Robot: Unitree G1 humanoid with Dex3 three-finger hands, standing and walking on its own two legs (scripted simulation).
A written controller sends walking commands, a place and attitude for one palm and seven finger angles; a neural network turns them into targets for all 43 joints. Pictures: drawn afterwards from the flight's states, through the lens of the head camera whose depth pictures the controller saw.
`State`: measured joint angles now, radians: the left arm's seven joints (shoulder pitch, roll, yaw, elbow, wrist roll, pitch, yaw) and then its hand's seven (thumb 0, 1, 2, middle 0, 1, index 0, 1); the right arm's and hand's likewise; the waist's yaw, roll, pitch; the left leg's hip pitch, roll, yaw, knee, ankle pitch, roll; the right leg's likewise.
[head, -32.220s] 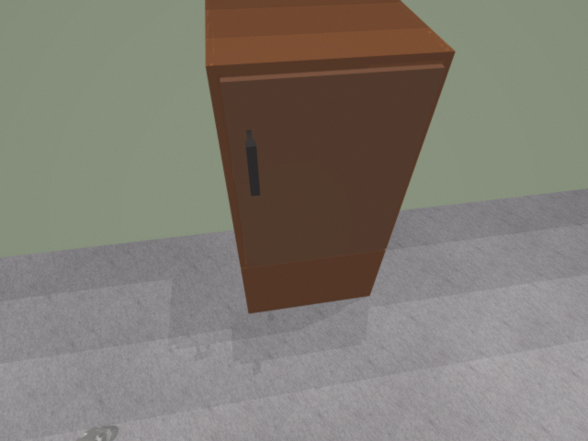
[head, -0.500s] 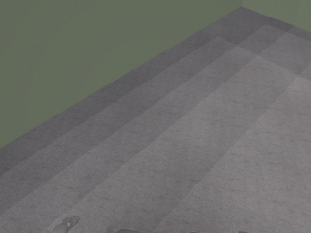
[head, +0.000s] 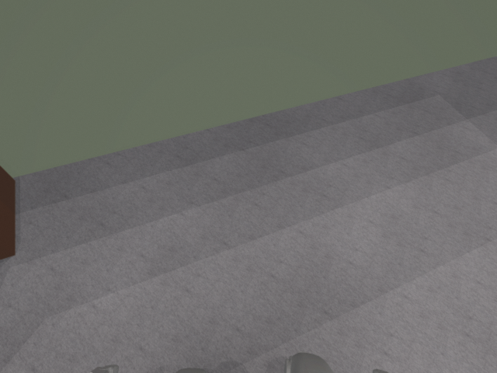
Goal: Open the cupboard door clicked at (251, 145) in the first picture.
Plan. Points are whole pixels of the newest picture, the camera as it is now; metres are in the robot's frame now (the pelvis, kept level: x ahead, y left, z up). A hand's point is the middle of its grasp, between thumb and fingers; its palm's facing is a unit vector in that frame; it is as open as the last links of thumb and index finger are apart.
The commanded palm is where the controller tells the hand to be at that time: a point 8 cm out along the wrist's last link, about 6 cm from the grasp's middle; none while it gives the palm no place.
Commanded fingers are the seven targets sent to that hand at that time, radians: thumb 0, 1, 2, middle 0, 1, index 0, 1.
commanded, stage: turn to face it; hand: left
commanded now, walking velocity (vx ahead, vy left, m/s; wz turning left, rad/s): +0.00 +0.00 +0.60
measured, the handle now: out of the picture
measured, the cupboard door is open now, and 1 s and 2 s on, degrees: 41 41 41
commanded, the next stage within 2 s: take the last steps up to it in 1.84 s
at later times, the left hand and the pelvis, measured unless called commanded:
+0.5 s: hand out of the picture +0.02 +0.16 -0.16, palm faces +0.32 -0.92 -0.22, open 7.4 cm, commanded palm none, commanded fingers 0.00 0.90 0.90 -0.20 -0.30 -0.20 -0.30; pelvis +0.01 -0.04 +0.00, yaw +19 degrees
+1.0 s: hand out of the picture +0.00 +0.16 -0.14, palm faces +0.57 -0.77 -0.30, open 7.4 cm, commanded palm none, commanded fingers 0.00 0.90 0.90 -0.20 -0.30 -0.20 -0.30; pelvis +0.03 -0.07 +0.00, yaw +36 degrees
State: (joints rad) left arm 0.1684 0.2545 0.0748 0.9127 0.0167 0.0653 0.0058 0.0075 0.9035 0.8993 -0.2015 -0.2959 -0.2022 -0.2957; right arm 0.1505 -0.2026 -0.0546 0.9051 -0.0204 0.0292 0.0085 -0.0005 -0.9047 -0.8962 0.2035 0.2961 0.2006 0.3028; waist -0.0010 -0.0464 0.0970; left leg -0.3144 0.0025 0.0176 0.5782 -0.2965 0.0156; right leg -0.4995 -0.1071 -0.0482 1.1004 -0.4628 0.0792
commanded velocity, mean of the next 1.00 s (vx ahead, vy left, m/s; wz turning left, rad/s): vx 0.00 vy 0.00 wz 0.60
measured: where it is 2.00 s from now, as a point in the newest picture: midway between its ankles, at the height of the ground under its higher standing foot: outside the picture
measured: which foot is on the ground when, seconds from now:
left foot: down 0.00-0.20, up 0.22-0.54, down 0.56-0.90, up 0.92-1.00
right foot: up 0.00-0.18, down 0.20-0.56, up 0.58-0.88, down 0.90-1.00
